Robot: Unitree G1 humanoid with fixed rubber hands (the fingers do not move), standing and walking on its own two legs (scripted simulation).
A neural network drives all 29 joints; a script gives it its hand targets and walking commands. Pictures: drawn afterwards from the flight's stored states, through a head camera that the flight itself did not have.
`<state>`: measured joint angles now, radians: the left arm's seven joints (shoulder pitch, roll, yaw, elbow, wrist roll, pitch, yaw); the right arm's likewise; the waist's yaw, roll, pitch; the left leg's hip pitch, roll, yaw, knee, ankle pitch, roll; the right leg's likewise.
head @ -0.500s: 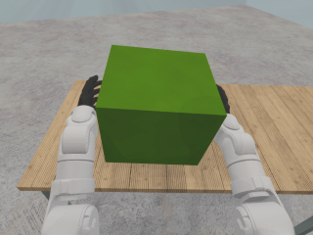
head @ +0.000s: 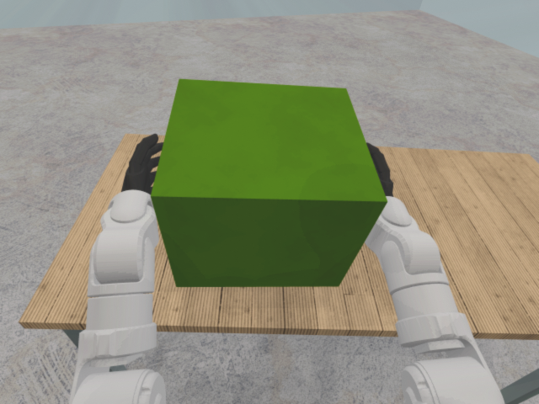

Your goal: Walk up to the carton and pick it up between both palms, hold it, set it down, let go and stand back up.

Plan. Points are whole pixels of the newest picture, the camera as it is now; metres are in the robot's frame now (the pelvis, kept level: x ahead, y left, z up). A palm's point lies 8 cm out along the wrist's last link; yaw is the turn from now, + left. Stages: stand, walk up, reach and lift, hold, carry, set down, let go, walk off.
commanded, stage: hold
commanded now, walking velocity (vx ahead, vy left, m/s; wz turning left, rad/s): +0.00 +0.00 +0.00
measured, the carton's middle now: (262, 186) +0.37 +0.00 +0.16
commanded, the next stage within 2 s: none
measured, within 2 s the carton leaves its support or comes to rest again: neither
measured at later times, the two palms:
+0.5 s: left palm (140, 190) +0.35 +0.17 +0.18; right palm (375, 197) +0.35 -0.16 +0.16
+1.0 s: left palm (145, 190) +0.35 +0.16 +0.17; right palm (378, 203) +0.35 -0.17 +0.15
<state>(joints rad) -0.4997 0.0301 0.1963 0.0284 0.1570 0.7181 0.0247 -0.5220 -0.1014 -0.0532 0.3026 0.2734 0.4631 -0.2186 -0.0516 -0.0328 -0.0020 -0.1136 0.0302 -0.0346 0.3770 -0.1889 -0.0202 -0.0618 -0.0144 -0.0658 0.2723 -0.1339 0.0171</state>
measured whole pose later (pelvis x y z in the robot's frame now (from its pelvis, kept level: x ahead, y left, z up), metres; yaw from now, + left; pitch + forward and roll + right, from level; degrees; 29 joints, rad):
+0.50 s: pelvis -0.01 +0.00 +0.00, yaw -1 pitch -3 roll -1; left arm -0.56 0.03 0.22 0.13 0.16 0.70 0.02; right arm -0.57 -0.10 -0.07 0.39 0.24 0.45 -0.20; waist -0.02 -0.03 -0.03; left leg -0.14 0.03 -0.02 0.36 -0.17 -0.02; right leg -0.10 -0.01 -0.05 0.28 -0.12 0.01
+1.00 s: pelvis +0.00 +0.00 +0.00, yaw -1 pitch -4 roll -1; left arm -0.53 0.03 0.20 0.09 0.16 0.70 0.03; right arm -0.53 -0.11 -0.06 0.34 0.26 0.44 -0.21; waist -0.04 -0.02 -0.02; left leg -0.13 0.03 -0.02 0.37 -0.18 -0.02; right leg -0.09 -0.01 -0.05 0.28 -0.13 0.02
